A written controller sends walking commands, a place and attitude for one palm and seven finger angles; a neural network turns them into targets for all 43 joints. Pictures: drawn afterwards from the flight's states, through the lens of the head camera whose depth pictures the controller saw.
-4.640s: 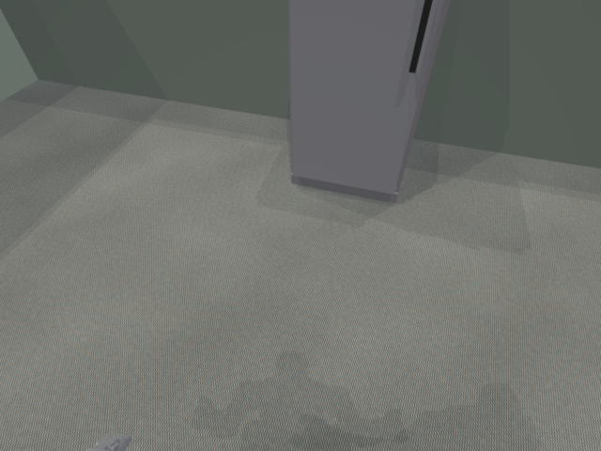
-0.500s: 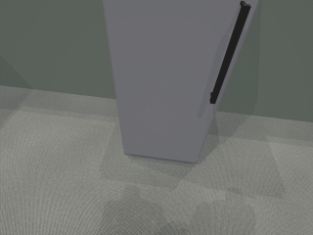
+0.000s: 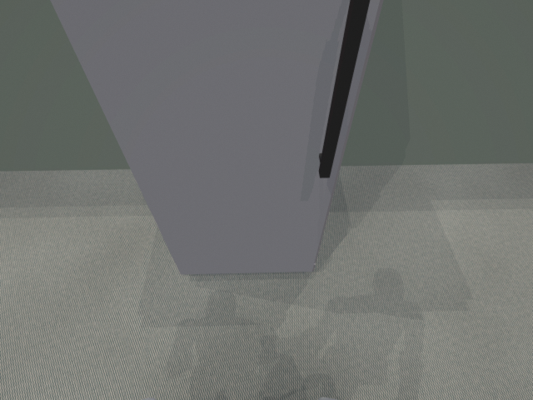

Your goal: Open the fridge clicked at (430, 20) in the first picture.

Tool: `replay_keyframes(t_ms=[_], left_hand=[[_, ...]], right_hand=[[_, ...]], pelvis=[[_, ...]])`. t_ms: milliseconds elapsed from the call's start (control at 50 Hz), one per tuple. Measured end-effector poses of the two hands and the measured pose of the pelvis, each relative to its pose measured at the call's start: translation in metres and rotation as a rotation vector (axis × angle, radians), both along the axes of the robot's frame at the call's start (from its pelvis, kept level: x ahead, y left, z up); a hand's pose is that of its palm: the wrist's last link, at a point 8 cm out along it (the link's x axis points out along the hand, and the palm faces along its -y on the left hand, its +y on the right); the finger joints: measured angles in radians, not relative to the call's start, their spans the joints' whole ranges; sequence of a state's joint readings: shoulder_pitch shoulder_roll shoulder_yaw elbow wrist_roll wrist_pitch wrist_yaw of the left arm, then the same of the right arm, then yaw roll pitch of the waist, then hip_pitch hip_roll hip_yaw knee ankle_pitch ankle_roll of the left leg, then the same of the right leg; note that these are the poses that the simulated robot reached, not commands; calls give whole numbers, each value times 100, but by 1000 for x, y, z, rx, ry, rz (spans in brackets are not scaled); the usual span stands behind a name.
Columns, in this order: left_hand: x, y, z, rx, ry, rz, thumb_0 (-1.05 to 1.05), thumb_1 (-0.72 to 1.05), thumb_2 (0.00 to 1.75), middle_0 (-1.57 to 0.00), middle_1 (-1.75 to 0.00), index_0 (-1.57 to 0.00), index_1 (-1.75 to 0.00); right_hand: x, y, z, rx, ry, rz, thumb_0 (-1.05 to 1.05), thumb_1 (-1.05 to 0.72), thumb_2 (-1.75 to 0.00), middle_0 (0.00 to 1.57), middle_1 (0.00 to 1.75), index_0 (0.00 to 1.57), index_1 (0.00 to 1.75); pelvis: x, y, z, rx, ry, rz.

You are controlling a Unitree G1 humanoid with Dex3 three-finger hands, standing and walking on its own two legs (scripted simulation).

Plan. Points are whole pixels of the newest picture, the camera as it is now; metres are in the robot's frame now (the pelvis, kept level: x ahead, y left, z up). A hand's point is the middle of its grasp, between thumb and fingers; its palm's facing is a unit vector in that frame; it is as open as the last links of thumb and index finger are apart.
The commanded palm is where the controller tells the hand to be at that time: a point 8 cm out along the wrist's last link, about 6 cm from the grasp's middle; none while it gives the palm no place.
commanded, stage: take the last steps up to it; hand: right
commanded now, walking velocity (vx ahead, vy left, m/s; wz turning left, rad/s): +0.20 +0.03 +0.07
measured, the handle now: (337, 93) +0.60 -0.12 +0.13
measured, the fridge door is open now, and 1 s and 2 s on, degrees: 0 0 0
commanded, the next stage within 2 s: come to a stop and stand still in 0.18 s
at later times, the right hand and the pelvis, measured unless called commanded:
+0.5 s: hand (350, 349) +0.23 -0.14 -0.15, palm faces -0.04 +0.97 -0.23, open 7.3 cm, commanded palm none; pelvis +0.12 +0.02 +0.01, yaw +1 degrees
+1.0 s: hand out of the picture +0.08 -0.24 -0.16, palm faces +0.02 +0.98 -0.21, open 7.3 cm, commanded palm none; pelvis +0.06 -0.05 +0.02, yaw +3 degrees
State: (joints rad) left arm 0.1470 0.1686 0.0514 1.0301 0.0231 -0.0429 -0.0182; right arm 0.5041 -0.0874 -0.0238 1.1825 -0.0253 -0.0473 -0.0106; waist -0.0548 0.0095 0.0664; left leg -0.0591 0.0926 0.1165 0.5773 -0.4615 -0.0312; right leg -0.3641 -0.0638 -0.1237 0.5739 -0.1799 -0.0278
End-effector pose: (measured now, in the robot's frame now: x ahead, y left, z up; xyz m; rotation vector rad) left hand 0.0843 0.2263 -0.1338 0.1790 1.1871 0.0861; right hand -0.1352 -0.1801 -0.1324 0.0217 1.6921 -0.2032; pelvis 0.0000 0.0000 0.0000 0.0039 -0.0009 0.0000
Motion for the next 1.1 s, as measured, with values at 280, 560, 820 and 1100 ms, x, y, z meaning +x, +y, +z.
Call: replay_keyframes(t_ms=[280,560,820,1100], left_hand=[[23,6,9,9,32,133,-3,94,90,-21,-30,-20,-29],[16,14,-13,-46,250,179,0,91,90,-20,-30,-20,-29],[19,-22,6,39,100,135,0,91,90,-20,-30,-20,-29],[-18,-42,9,12,98,155,0,92,90,-21,-30,-20,-29]], right_hand=[[274,-57,13,-127,-458,201,0,-92,-90,19,30,20,30],[351,-13,17,-130,-519,240,-1,-92,-90,20,30,21,30],[277,-87,-11,-120,-408,175,0,-91,-90,20,30,21,30],[185,-97,1,-109,-246,196,0,-91,-90,20,30,20,30]], pelvis=[[78,-1,15,-28,-29,41],[114,21,10,-29,-31,19],[75,-27,3,-3,-41,32],[46,-43,15,-30,-10,62]])
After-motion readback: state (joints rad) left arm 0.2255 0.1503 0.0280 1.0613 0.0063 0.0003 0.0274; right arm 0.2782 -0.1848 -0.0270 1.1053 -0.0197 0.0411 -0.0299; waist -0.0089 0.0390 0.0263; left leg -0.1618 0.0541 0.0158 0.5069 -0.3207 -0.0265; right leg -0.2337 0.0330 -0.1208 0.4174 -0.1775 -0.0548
